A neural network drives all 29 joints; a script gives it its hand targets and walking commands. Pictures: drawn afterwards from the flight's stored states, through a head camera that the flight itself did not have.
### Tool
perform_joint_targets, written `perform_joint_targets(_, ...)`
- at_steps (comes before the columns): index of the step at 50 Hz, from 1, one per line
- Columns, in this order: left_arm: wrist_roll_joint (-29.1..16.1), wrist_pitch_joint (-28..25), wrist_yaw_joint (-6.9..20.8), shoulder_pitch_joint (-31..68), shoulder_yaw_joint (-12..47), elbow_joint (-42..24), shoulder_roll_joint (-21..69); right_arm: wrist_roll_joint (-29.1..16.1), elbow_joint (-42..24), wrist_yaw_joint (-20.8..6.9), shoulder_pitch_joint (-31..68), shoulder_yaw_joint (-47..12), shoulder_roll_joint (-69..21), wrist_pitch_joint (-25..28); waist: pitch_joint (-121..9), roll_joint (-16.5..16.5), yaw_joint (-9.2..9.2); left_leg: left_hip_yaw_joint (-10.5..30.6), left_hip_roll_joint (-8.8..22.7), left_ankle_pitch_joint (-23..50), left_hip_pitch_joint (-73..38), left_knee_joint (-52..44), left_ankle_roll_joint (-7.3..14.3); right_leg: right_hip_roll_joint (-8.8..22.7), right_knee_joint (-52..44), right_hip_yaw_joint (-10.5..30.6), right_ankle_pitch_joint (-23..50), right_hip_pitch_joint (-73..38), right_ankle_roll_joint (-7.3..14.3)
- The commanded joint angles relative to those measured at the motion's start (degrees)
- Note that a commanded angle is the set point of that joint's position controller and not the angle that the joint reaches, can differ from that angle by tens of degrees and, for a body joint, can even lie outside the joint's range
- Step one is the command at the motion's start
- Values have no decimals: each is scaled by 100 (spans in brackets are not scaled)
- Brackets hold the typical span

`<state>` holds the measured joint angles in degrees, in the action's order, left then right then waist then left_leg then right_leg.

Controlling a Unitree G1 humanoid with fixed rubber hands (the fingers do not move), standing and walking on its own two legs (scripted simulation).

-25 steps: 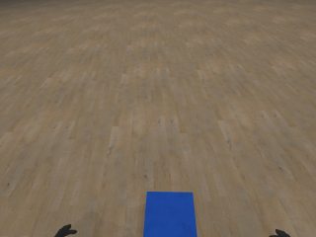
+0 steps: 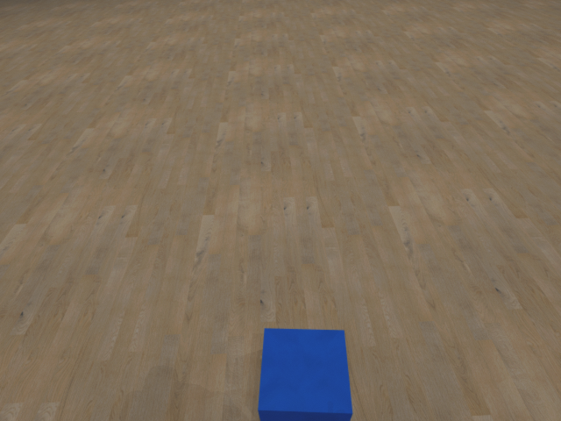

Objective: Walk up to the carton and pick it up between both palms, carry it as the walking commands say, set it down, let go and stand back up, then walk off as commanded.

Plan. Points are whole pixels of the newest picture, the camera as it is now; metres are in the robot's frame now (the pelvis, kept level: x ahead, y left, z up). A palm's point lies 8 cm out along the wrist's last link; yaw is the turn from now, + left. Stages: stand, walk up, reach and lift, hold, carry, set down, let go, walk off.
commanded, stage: stand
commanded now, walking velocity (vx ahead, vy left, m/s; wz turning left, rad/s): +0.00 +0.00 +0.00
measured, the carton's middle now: (304, 376) +0.45 -0.02 -0.70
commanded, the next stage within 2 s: walk off in 0.90 s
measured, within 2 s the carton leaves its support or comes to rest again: neither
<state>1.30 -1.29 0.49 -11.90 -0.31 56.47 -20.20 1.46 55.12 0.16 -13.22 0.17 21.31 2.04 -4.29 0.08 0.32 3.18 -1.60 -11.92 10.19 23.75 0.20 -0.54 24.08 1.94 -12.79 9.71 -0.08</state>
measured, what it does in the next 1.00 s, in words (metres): stands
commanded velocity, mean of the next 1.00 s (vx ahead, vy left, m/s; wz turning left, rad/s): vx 0.00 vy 0.00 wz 0.00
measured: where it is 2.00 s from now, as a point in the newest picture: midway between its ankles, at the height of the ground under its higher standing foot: outside the picture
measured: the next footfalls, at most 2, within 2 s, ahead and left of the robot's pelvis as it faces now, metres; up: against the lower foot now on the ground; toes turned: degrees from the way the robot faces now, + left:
left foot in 1.44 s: +0.07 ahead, +0.21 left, +0.00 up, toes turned -18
right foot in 1.82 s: -0.08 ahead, +0.13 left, +0.00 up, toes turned -48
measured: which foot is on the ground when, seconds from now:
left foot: down 0.00-1.00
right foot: down 0.00-1.00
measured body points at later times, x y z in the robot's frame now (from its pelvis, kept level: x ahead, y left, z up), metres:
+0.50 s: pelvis -0.02 +0.01 +0.00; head -0.04 +0.01 +0.45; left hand +0.05 +0.31 -0.12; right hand +0.06 -0.31 -0.12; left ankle +0.01 +0.12 -0.74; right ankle +0.00 -0.12 -0.74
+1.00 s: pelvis -0.01 +0.01 +0.00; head -0.03 +0.00 +0.45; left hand +0.07 +0.31 -0.12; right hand +0.07 -0.31 -0.12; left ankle +0.01 +0.12 -0.74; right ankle +0.00 -0.12 -0.74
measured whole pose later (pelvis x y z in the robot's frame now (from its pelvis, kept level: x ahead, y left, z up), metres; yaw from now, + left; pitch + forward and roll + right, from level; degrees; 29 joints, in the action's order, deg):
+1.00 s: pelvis -0.01 +0.01 +0.00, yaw -1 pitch -3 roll +0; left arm 0.5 -0.7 0.4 -8.7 0.3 63.0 -21.1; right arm 0.4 61.6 0.1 -8.8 -0.5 21.9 1.6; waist -0.1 -0.2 0.5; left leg 2.8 -2.1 -9.7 8.2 20.9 0.5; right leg -0.1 22.5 3.6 -11.1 8.6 -0.7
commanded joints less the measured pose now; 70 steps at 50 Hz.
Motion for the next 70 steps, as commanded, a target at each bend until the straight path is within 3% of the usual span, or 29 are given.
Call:
perform_joint_targets(1, -15, -131, -56, 409, -186, -361, -1044, -44, -293, 61, 364, 220, 1028, 130, 180, 204, 51, 679, 637, 534, 270, -512, 144, 604, -397, 754, 633, -37, 178)
perform_joint_targets(3, -17, -142, -63, 346, -209, -248, -1100, -34, -263, 59, 429, 221, 1038, 134, 252, -152, 47, 585, 622, 593, 91, -479, 119, 605, -370, 696, 479, 84, 117)
perform_joint_targets(4, 6, -148, -57, 417, -193, -233, -1108, -31, -297, 66, 483, 225, 1053, 119, 277, 31, -26, 636, 628, 593, 144, -484, 98, 567, -349, 687, 494, 119, 150)
perform_joint_targets(6, -1, -141, -79, 395, -200, -189, -1108, -33, -186, 53, 435, 224, 1072, 114, 351, -183, 35, 709, 631, 436, 237, -641, 140, 590, -395, 679, 195, 45, 151)
perform_joint_targets(9, -49, -116, -46, 373, -187, -112, -1119, -48, -131, 72, 408, 201, 1044, 107, 508, -117, 70, 725, 654, 97, 253, -628, 161, 596, -464, 761, 26, 187, 161)
perform_joint_targets(10, -55, -103, -61, 377, -223, -50, -1210, -36, -73, 55, 375, 208, 1119, 82, 409, 143, 45, 745, 643, -163, 364, -735, 162, 581, -482, 745, -74, 111, 163)
perform_joint_targets(12, -12, -95, -38, 336, -186, -25, -1105, -59, -96, 72, 457, 182, 1037, 103, 664, 181, -16, 793, 645, -485, 392, -809, 181, 615, -533, 810, -394, 296, 221)
perform_joint_targets(13, -14, -121, -39, 309, -189, -40, -1176, -52, -122, 54, 508, 201, 1121, 97, 429, -36, 94, 749, 670, -508, 288, -806, 169, 613, -603, 771, -473, 222, 226)
perform_joint_targets(14, -20, -111, -32, 331, -175, -5, -1205, -67, -62, 45, 467, 246, 1100, 102, 667, -51, 26, 784, 640, -559, 400, -748, 178, 564, -610, 788, -418, 379, 206)
perform_joint_targets(16, -10, -136, -52, 431, -168, 64, -1231, -57, -20, 25, 449, 237, 1067, 83, 705, -207, -49, 837, 672, -407, 397, -770, 229, 586, -601, 787, -409, 353, 245)
perform_joint_targets(22, -29, -137, -51, 381, -147, 110, -1159, -57, 79, 26, 538, 229, 1130, 94, 374, 57, 24, 748, 642, -110, 166, -645, 169, 649, -515, 788, -84, 131, 203)
perform_joint_targets(24, -10, -89, -43, 489, -191, 151, -1276, -38, 113, 14, 592, 257, 1213, 74, 457, -129, 2, 707, 575, -68, 192, -695, 140, 614, -493, 803, -88, 191, 225)
perform_joint_targets(29, -76, -72, -32, 345, -133, 206, -1224, -95, 175, 51, 546, 187, 1131, 59, 515, 273, 56, 675, 642, -48, 202, -710, 163, 628, -502, 801, -53, 116, 229)
perform_joint_targets(30, -50, -56, -57, 423, -209, 243, -1322, -124, 231, 43, 553, 180, 1123, 63, 583, -15, 29, 689, 662, -136, 276, -682, 147, 627, -570, 826, -112, 167, 196)
perform_joint_targets(34, -46, -44, -43, 432, -136, 257, -1216, -84, 305, 38, 615, 220, 1265, 59, 481, -110, 52, 697, 671, -167, 130, -747, 119, 618, -498, 750, -113, 122, 198)
perform_joint_targets(40, -74, -53, -57, 465, -147, 323, -1232, -131, 230, 18, 621, 174, 1124, 64, 328, 103, 5, 658, 680, 207, -22, -658, 173, 685, -494, 834, 182, 27, 232)
perform_joint_targets(53, -56, -39, -51, 605, -135, 348, -1219, -107, 353, 41, 755, 160, 1173, 55, 371, -82, 12, 627, 714, 423, -95, -744, 85, 661, -544, 706, 362, -94, 186)
perform_joint_targets(54, -114, -67, -59, 577, -139, 373, -1204, -115, 312, 45, 736, 174, 1177, 52, 429, 15, 13, 562, 700, 491, -89, -710, 106, 710, -588, 842, 390, -47, 183)
perform_joint_targets(56, -40, 2, 1, 250, 8, 428, -593, -154, 616, 84, 322, 67, 480, -243, 466, -260, 33, 98, 520, 91, -210, -301, 4, 961, -675, 1182, 1040, 277, 105)
perform_joint_targets(57, -43, 45, -20, 202, -116, 259, -1007, -144, 643, 142, 100, 76, 478, -373, 371, -545, 120, -86, 416, -145, -40, 31, -76, 1166, -654, 1545, 1250, 269, 188)
perform_joint_targets(59, 81, 179, -60, -103, -332, 311, -1450, -90, 445, 180, 202, 306, 972, -498, 460, -1104, 344, -348, 129, -1171, 1034, 1142, -199, 1790, -756, 2677, 1356, -52, 669)
perform_joint_targets(60, 151, 186, -100, -267, -407, 360, -1657, -16, 317, 153, 413, 334, 889, -519, 364, -1058, 444, -115, 108, -1659, 1526, 1962, -228, 2009, -744, 3116, 1831, -309, 991)
perform_joint_targets(62, 120, 138, -221, -468, -449, 320, -1539, -39, 108, 148, 400, 311, 637, -503, 276, -824, 352, 234, 255, -1705, 2074, 2900, -199, 2092, -529, 3226, 2287, -437, 1172)
perform_joint_targets(64, 136, 189, -278, -135, -543, 212, -1507, -37, 73, 91, 447, 334, 655, -531, 210, -602, 199, 245, 293, -1416, 1764, 2569, -284, 1467, -346, 2520, 1854, 85, 698)
perform_joint_targets(65, 152, 233, -301, -47, -580, 168, -1499, -12, -81, 83, 378, 328, 432, -544, 227, -924, 136, 372, 404, -1326, 1507, 2406, -333, 1550, -455, 2667, 1267, 321, 611)
perform_joint_targets(66, 162, 306, -243, -188, -626, 162, -1467, -35, -111, 50, 453, 311, 430, -589, 291, -887, 299, 21, 52, -1362, 1408, 2108, -439, 1134, -456, 2654, 938, 446, 493)
perform_joint_targets(67, 168, 315, -284, 63, -653, 113, -1418, -6, -224, 26, 415, 344, 491, -632, 418, -1159, 163, 18, 50, -1363, 1295, 1961, -476, 1116, -555, 2590, 576, 716, 447)
perform_joint_targets(69, 186, 397, -263, 87, -787, 104, -1693, -116, -260, -1, -1, 368, 451, -643, 375, -1349, 71, 91, -27, -1379, 676, 1164, -574, 1128, -666, 3055, -96, 993, 330)
perform_joint_targets(70, 138, 397, -249, 235, -787, 66, -1662, -133, -270, -24, -142, 408, 518, -626, 449, -1072, -70, -118, -140, -1001, 162, 609, -598, 867, -578, 2760, -236, 1412, 184)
